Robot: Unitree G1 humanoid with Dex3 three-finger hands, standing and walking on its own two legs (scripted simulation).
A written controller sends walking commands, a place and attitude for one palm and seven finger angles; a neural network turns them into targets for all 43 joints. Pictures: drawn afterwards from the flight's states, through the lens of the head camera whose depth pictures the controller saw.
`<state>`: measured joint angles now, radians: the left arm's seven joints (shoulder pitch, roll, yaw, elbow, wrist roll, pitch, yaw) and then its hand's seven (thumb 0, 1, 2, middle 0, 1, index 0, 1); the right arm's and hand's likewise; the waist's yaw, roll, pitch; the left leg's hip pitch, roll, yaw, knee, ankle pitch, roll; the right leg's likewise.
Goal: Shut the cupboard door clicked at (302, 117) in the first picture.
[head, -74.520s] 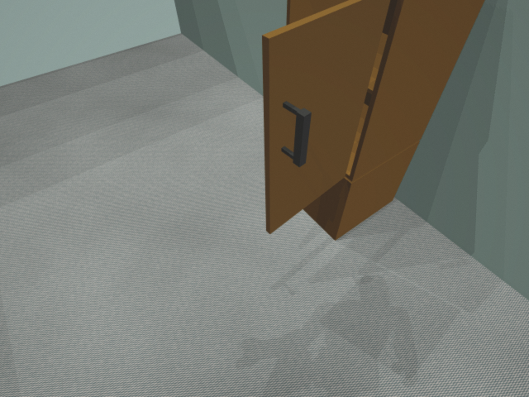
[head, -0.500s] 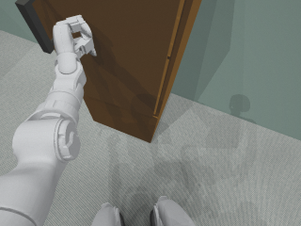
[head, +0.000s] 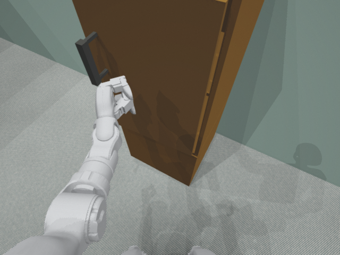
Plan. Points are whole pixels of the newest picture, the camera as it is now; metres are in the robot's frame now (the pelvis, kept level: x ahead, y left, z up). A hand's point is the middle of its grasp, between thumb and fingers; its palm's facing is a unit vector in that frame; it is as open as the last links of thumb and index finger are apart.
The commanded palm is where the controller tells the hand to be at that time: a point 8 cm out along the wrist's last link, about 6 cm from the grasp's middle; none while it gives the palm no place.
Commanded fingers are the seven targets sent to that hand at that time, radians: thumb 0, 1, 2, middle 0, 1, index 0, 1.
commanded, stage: draw the hand back to the body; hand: left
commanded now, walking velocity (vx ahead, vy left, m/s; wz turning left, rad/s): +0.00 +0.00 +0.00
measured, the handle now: (94, 60) +0.62 +0.18 +0.08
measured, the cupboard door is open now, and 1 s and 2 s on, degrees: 3 3 3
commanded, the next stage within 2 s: step back with the hand held close in 1.70 s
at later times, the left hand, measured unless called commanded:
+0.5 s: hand (98, 117) +0.38 +0.13 +0.12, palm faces +0.08 -1.00 -0.02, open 3.1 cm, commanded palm +0.34 +0.18 +0.13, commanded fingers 0.00 0.90 0.90 -1.30 -1.50 -1.30 -1.50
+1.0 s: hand (14, 170) +0.26 +0.22 +0.17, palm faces +0.27 -0.93 -0.27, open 3.8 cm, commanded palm +0.22 +0.27 +0.19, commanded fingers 0.00 0.90 0.90 -0.61 -0.75 -0.61 -0.75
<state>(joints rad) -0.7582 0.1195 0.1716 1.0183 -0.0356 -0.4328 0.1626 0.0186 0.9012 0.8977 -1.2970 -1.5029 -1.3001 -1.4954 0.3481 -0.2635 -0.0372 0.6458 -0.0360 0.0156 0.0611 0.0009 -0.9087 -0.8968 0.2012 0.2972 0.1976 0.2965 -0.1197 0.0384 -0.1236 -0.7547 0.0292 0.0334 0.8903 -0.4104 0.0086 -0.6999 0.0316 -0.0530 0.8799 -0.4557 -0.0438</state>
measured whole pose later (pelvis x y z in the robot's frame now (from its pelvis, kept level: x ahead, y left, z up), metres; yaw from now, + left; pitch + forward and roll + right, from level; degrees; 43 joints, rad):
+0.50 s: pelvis +0.00 +0.00 +0.02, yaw -1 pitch +8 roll +0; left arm -0.35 0.16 0.15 0.55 -0.15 -0.29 0.02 0.02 0.90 0.90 -1.30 -1.50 -1.30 -1.50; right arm 0.36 -0.25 -0.01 0.63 0.03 0.01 0.00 0.01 -0.91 -0.90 0.20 0.30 0.20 0.30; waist -0.05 0.06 -0.10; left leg -0.51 0.03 0.05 0.73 -0.35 0.01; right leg -0.47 0.04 -0.03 0.73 -0.39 -0.04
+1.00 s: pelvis +0.01 +0.02 +0.05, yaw +1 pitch -3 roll +0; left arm 0.17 0.27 0.12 -0.09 -0.07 -0.05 0.07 0.02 0.90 0.90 -0.87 -1.04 -0.88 -1.03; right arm 0.16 -0.22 0.06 0.57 0.02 0.00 -0.07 0.01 -0.91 -0.90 0.20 0.30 0.20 0.30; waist 0.05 0.07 -0.01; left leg -0.14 -0.01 0.04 0.42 -0.23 0.03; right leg -0.09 0.01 -0.04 0.40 -0.27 -0.02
